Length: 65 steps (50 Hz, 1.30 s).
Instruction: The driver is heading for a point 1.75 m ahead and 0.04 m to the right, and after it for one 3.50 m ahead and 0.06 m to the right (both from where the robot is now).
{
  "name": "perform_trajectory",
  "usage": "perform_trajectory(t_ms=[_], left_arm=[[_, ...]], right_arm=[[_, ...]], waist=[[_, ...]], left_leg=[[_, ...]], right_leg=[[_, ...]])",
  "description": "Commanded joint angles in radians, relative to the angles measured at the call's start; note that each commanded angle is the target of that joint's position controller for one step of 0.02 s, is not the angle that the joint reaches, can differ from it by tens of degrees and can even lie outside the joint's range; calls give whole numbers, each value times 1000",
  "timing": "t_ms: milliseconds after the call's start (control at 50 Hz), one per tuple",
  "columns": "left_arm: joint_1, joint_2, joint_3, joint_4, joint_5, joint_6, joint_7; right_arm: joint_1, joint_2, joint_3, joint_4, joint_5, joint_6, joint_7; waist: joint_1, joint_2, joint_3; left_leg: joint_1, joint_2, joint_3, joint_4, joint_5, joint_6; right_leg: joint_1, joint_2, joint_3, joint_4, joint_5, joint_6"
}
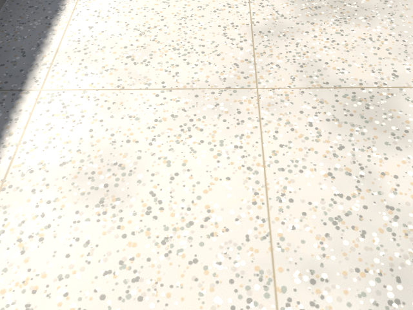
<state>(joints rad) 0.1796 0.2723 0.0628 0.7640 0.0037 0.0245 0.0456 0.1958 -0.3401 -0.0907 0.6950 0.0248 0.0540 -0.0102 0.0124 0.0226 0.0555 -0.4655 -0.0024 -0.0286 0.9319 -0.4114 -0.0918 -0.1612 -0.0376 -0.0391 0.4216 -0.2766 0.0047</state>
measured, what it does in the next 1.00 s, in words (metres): steps on the spot: left foot, then right foot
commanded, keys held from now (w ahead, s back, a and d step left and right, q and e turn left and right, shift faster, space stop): q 0.22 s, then no key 0.04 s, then e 0.48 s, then w+e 0.26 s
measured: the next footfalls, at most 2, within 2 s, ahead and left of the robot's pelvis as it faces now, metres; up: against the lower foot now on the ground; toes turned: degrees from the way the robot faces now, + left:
left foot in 0.12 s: +0.04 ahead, +0.15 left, +0.00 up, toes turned -3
right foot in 0.52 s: +0.07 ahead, -0.09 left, +0.00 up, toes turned +7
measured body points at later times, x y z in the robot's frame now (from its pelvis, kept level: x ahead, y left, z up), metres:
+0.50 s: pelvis +0.01 +0.04 -0.01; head +0.02 +0.05 +0.44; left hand +0.06 +0.34 -0.13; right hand +0.22 -0.17 -0.10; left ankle +0.01 +0.13 -0.74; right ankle +0.03 -0.10 -0.73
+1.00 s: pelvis +0.04 +0.05 +0.01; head +0.06 +0.07 +0.45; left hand +0.24 +0.32 -0.10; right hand +0.06 -0.24 -0.10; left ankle +0.00 +0.15 -0.74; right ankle +0.05 -0.12 -0.66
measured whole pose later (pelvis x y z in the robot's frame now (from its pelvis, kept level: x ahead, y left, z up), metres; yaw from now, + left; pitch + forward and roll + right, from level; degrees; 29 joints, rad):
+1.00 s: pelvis +0.04 +0.05 +0.01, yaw -8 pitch +1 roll +0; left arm 0.18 0.34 0.09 0.72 -0.03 0.00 0.00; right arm 0.32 -0.27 -0.07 0.74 -0.01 -0.06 -0.03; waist -0.05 -0.04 0.00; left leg -0.08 -0.01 0.10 0.29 -0.24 0.05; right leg -0.59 -0.04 0.09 1.04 -0.23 0.04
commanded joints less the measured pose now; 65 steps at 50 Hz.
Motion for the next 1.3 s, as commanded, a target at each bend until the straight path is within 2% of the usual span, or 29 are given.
perform_trajectory(t_ms=[20, 100, 120, 140, 160, 180, 200, 240, 360, 420, 480, 520, 540, 560, 640, 700, 740, 760, 780, 800, 820, 840, 880, 940, 1040, 1180, 1240, 1280, 1300], left_arm=[[-12, 211, 56, -52, -6, 0, 1], [-35, 219, 58, -40, -40, -14, -14], [25, 185, 50, -15, -32, -24, -22], [41, 125, 30, -43, 24, -31, -29], [-60, 112, 23, -92, 26, -32, -22], [-83, 160, 38, -91, 6, -26, -18], [-81, 165, 42, -87, -10, -21, -15], [-47, 178, 52, -59, 1, -10, 0], [2, 91, 18, -24, -4, -5, -15], [-19, 108, 12, -28, -9, -7, -26], [3, 140, 19, -32, -14, -14, -28], [9, 164, 20, -45, -1, -21, -28], [6, 219, 31, -55, -2, -23, -26], [12, 237, 42, -43, -20, -22, -26], [10, 201, 38, -66, -6, -33, -21], [1, 218, 50, -73, -20, -37, -16], [-59, 216, 54, -89, -44, -8, -4], [-68, 196, 50, -98, -47, 7, 1], [-57, 136, 33, -112, -32, 14, -2], [-45, 116, 28, -139, -34, 9, -3], [-53, 173, 43, -145, -25, -5, -6], [-43, 199, 56, -129, -32, -12, -15], [-23, 173, 55, -101, -25, -19, -23], [-59, 128, 41, -112, -32, -39, -43], [-134, 94, 25, -169, -32, -50, -64], [-239, 47, -7, -233, -34, -66, -96], [-184, 89, 10, -234, -27, -77, -103], [118, 182, 62, -141, -23, -78, -85], [292, 270, 85, -109, -3, -69, -62]], right_arm=[[-81, -47, 3, -124, 2, -14, 23], [11, -78, -18, -110, -6, -3, 30], [53, -114, -34, -103, -9, -2, 19], [99, -242, -65, -120, -10, -3, 0], [108, -251, -56, -136, -42, -23, 11], [94, -204, -42, -135, -46, -45, 21], [41, -175, -34, -131, -37, -58, 18], [-53, -132, -19, -139, -12, -56, 6], [-82, -27, 29, -108, -43, -60, -11], [-65, -50, 28, -64, -59, -61, -2], [-98, -90, 19, -47, -38, -55, -1], [-55, -89, 16, -23, -30, -56, -9], [-26, -89, 11, -29, -44, -59, -13], [-32, -70, 12, -41, -52, -60, -18], [-102, -11, 10, -68, -34, -43, -31], [-84, -9, 4, -68, -23, -55, -15], [-27, -6, 1, -42, -16, -68, -3], [23, -20, -7, -24, -19, -70, 4], [67, -79, -23, -21, -28, -65, 0], [75, -170, -44, -22, -45, -60, 6], [58, -133, -28, -42, -59, -79, 8], [20, -87, -14, -48, -48, -95, 0], [-3, -78, -11, -44, -21, -114, -17], [72, -70, -7, -24, -35, -132, -25], [133, -102, -18, 4, -32, -132, -15], [211, -122, -25, 68, -4, -125, 10], [199, -157, -26, 98, 20, -111, 15], [179, -143, -10, 107, 21, -112, 8], [178, -57, 23, 68, -8, -123, 11]], waist=[[36, -207, -92], [-24, -176, -97], [-34, -89, -122], [-23, 204, -168], [-69, 260, -209], [-84, 128, -198], [-51, 104, -147], [-12, 76, -105], [-7, 108, -144], [-38, 124, -95], [-12, 96, -43], [-9, 34, -42], [-45, -56, -56], [-57, -159, -72], [-11, -271, -76], [-11, -220, -113], [-42, -196, -140], [-58, -167, -173], [-54, -9, -177], [-51, 254, -100], [-51, 193, -50], [-25, 119, -8], [-17, 75, 18], [-60, 56, -4], [-99, 62, 18], [-122, 51, 73], [-38, 91, 26], [128, 70, -172], [179, -79, -329]], left_leg=[[14, 24, 53, -149, 16, 10], [211, -16, 106, -444, 209, 87], [349, -10, 47, -534, 368, 126], [558, 233, -288, -532, 796, 230], [502, 407, -534, -562, 885, 449], [465, 375, -472, -591, 766, 459], [411, 312, -385, -595, 654, 401], [345, 229, -294, -605, 516, 321], [286, 170, -158, -617, 445, 302], [232, 187, -175, -643, 270, 311], [217, 197, -196, -610, 206, 298], [236, 165, -167, -551, 237, 238], [236, 98, -105, -484, 209, 196], [239, 18, -9, -428, 189, 151], [116, -71, 22, -227, 10, 107], [62, -45, -32, -231, -107, 108], [188, -50, -8, -452, 96, 98], [312, -32, -8, -551, 193, 104], [446, 118, -163, -623, 134, 151], [452, 317, -473, -740, -69, 289], [396, 394, -566, -775, -182, 363], [388, 362, -496, -778, -222, 340], [448, 298, -351, -786, -137, 273], [488, 254, -185, -801, 54, 255], [527, 267, -49, -820, 191, 268], [499, 297, 79, -809, 338, 277], [514, 313, 75, -696, 708, 265], [356, 233, 146, -349, 883, 199], [32, 146, 158, 13, 457, 139]], right_leg=[[116, -246, 115, -60, 572, -210], [45, -239, 60, 61, 471, -141], [-36, -188, -3, 184, 351, -75], [-295, -78, -90, 486, -83, 32], [-448, 52, 29, 696, -438, 68], [-459, 20, 107, 801, -411, 63], [-463, 1, 118, 802, -323, 51], [-439, -17, 121, 722, -183, 58], [-228, -35, 86, 443, -46, 90], [-134, -31, 63, 298, -59, 78], [-104, -5, 31, 155, -5, 45], [-69, -27, 80, 49, 222, 10], [-67, -75, 147, 78, 418, -21], [-100, -97, 220, 53, 376, -78], [-52, -214, 470, -66, 326, -210], [37, -218, 490, -30, 429, -209], [4, -152, 433, 14, 403, -153], [-66, -104, 398, 41, 229, -115], [-237, -13, 305, 197, -42, -56], [-483, 129, 148, 392, -297, -15], [-545, 46, 216, 582, -301, -9], [-580, 22, 232, 641, -222, -15], [-639, -11, 218, 661, -84, 7], [-642, -25, 167, 672, 45, 34], [-660, -49, 123, 510, 137, 63], [-515, -34, 23, 253, 111, -12], [-329, 27, -30, 148, 38, -78], [150, 59, -34, 79, 162, -130], [520, -187, 273, 88, 86, -209]])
